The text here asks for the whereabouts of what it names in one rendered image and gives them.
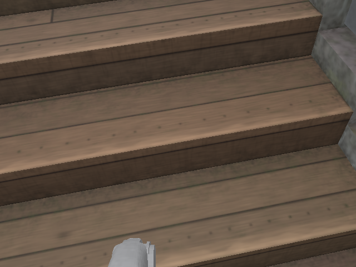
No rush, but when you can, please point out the robot left thigh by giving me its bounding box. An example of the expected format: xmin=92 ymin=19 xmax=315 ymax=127
xmin=108 ymin=239 xmax=156 ymax=267

